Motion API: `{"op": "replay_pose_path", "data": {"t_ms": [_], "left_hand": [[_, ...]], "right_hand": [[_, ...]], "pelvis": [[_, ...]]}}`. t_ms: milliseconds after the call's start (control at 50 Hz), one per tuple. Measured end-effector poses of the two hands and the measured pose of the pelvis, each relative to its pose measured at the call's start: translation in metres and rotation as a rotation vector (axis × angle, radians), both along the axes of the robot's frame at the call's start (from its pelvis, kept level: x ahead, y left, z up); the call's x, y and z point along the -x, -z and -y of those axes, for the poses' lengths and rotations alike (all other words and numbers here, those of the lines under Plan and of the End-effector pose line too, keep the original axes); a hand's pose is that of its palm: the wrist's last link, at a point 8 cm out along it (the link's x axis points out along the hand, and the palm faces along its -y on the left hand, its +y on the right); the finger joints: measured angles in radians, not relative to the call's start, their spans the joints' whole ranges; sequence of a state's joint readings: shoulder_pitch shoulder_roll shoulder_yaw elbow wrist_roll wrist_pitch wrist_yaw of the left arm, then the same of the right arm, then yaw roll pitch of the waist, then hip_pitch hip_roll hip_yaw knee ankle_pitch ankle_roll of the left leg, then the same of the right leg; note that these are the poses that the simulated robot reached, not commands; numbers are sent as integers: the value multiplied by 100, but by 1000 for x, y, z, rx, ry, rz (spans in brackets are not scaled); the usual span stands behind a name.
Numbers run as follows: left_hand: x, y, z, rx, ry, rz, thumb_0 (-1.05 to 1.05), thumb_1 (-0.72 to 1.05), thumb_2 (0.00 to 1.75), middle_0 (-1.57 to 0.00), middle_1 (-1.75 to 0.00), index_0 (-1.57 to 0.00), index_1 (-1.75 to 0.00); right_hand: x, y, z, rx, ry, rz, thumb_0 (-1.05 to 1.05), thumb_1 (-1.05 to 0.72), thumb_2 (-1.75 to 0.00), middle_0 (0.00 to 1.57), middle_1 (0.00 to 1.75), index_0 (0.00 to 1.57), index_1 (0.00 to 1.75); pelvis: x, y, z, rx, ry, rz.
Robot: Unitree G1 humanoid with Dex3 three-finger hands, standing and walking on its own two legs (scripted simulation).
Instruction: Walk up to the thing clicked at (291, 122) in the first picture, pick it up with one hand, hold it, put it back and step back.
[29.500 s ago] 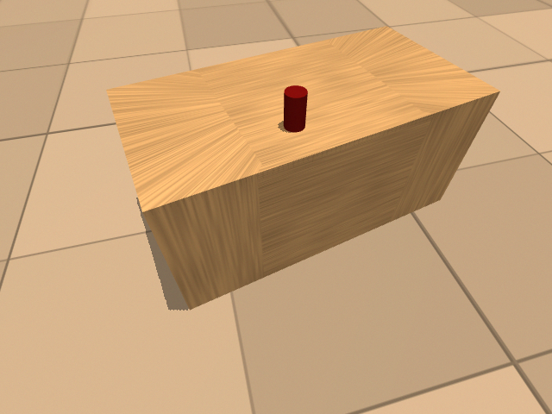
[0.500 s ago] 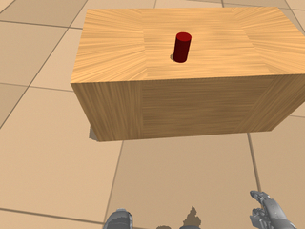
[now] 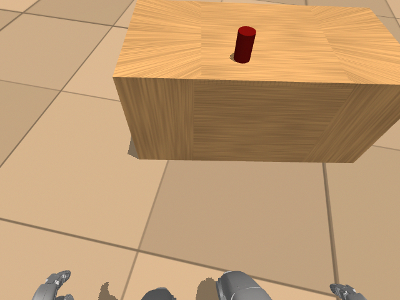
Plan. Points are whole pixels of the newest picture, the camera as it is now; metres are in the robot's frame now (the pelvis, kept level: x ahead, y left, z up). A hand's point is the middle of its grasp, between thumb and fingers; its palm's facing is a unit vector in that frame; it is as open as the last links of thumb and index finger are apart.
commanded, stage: step back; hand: right
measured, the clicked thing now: (244, 45) +1.01 -0.21 -0.10
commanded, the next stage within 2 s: stand in 1.32 s
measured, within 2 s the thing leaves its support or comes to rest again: neither
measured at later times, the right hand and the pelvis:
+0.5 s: hand out of the picture -0.05 -0.29 -0.16, palm faces -0.12 +0.92 -0.37, open 7.4 cm; pelvis -0.13 -0.02 -0.01, yaw +3 degrees
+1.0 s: hand out of the picture -0.01 -0.26 -0.14, palm faces -0.08 +0.93 -0.37, open 7.4 cm; pelvis -0.11 +0.00 +0.00, yaw +2 degrees
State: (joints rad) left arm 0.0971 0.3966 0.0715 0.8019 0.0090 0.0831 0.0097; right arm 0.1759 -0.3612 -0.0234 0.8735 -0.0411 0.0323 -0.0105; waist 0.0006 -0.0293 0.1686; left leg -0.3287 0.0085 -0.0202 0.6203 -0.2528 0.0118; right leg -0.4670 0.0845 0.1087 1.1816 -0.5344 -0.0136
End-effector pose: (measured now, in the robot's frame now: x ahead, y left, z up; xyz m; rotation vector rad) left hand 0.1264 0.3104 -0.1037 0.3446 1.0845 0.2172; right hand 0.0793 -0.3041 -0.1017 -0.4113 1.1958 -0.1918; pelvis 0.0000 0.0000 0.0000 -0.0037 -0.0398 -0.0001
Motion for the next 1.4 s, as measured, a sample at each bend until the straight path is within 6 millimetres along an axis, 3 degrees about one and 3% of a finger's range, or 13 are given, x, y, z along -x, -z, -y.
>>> {"op": "replay_pose_path", "data": {"t_ms": [140, 280, 420, 480, 560, 660, 780, 900, 1160, 1300, 1400], "left_hand": [[77, 8, 19, -32, 23, -75, 1, 91, 90, -21, -30, -20, -30], [161, -4, 32, -53, -25, -141, 1, 90, 90, -21, -30, -21, -31], [200, -10, 12, -80, -80, -82, 1, 90, 90, -21, -30, -21, -31], [214, -5, -1, -77, -103, -80, 1, 90, 90, -21, -30, -21, -31], [227, -2, -6, -53, -120, -120, 1, 90, 90, -21, -30, -20, -30], [224, -1, 3, -28, -102, -114, 1, 91, 90, -21, -30, -20, -30], [220, 0, 18, -5, -106, -73, 1, 90, 90, -21, -30, -20, -30], [212, 7, 8, 21, -111, -83, 1, 90, 90, -21, -30, -21, -31], [157, 4, -4, 15, -66, -90, 1, 91, 90, -21, -30, -20, -30], [128, -5, -3, 4, -40, -54, 1, 91, 90, -21, -30, -20, -30], [118, -9, 3, 14, -30, -49, 1, 91, 90, -21, -30, -20, -30]], "right_hand": [[12, 4, 32, 4, -15, 120, 1, -90, -90, 21, 30, 21, 30], [60, 9, 47, -23, 16, 93, 1, -90, -90, 20, 30, 21, 30], [114, 21, 42, -26, -28, -40, 1, -90, -90, 20, 30, 21, 30], [128, 21, 32, -27, -33, -61, 1, -90, -90, 20, 30, 21, 30], [139, 13, 17, -53, -22, -31, 1, -90, -90, 20, 30, 21, 30], [138, 9, 14, -73, -14, 2, 1, -90, -90, 21, 30, 21, 30], [119, 12, 15, -71, -27, 13, 1, -90, -90, 21, 30, 21, 30], [103, 7, 7, -42, -45, 21, 1, -90, -90, 20, 30, 21, 30], [74, 1, -16, -70, 4, 37, 1, -90, -90, 20, 30, 21, 30], [57, 0, -19, -85, 14, 59, 1, -90, -90, 20, 30, 21, 30], [54, -4, -18, -92, 25, 72, 1, -90, -90, 20, 30, 21, 30]], "pelvis": [[53, 11, 22, 6, 54, -16], [93, 3, 33, -21, 34, -2], [119, 6, 29, -12, -39, -2], [128, 8, 22, -29, -60, 9], [131, 2, 18, -29, -51, 13], [131, -2, 23, -13, -38, 15], [127, -2, 23, 10, -55, 19], [120, 0, 7, -2, -68, 15], [93, -8, -1, 4, -27, 0], [88, -12, -3, -1, -18, -1], [87, -16, -2, -5, -18, 5]]}}
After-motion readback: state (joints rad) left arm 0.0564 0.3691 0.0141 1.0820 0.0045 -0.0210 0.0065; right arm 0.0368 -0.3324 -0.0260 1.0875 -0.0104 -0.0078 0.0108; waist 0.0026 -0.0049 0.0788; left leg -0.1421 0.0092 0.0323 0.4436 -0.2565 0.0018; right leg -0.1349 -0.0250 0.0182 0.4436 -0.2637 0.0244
